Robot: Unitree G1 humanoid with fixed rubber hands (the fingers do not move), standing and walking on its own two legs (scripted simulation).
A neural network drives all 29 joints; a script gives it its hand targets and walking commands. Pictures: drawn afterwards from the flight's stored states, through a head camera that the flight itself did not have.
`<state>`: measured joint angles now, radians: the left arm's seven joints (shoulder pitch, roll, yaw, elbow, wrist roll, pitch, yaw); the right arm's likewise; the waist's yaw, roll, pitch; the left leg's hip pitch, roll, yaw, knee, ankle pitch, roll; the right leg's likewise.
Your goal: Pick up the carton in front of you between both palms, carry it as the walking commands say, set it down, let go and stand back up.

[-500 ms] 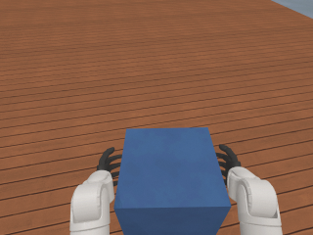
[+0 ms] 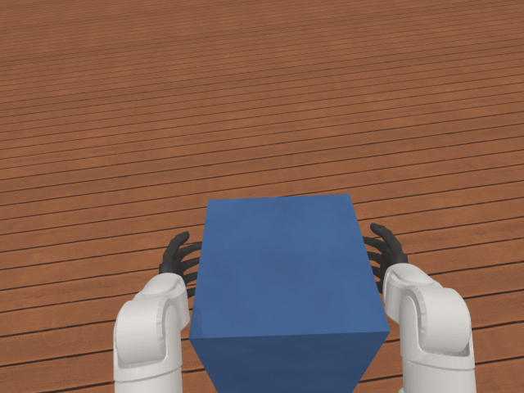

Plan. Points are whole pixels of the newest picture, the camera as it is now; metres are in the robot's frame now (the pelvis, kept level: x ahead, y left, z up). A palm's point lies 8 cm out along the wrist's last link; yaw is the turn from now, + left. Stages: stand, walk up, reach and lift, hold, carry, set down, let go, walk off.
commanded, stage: carry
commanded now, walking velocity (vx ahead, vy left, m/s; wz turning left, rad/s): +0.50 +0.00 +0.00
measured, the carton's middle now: (282, 299) +0.28 +0.00 +0.00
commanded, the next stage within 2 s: none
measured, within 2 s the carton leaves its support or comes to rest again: neither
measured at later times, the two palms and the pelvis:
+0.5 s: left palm (192, 147) +0.61 +0.18 +0.05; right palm (333, 142) +0.58 -0.12 +0.06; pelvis +0.33 +0.05 +0.00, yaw -4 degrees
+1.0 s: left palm (209, 92) +0.79 +0.16 +0.08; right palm (329, 85) +0.78 -0.14 +0.07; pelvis +0.51 +0.02 -0.01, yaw +0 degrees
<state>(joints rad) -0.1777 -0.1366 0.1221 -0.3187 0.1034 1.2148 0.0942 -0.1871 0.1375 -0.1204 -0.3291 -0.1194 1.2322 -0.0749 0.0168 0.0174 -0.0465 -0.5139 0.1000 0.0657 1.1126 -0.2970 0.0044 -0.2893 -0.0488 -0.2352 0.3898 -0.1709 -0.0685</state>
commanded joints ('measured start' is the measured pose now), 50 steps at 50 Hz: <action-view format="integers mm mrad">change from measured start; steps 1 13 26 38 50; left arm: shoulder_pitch -479 -406 -361 -365 -438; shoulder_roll -931 -845 -1002 -805 -915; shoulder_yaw -727 -702 -783 -718 -717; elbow -105 -29 -56 -58 -26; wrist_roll -434 -375 -378 -383 -384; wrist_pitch -11 17 -83 6 -9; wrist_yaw -275 -266 -244 -258 -254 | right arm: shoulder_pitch -471 -422 -359 -357 -443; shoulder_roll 931 853 970 776 886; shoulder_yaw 749 725 737 710 729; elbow -84 -30 -61 -92 -37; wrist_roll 396 396 432 375 411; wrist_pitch -36 4 -93 -7 -17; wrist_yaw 221 239 272 235 247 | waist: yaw -7 -4 -19 -14 -17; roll -151 -178 118 -166 -15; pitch -309 -160 -360 -373 -399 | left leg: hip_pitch -115 80 588 202 369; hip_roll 29 -58 182 11 42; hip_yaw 4 165 32 45 26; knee -127 -648 -813 -508 -602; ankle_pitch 83 249 818 -56 451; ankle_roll -13 23 111 -53 -48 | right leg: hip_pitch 326 398 -215 452 268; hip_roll -250 -193 -19 -288 -138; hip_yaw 239 54 135 301 147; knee -217 -81 450 92 184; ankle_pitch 99 471 -111 998 768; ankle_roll -54 -4 92 -62 -7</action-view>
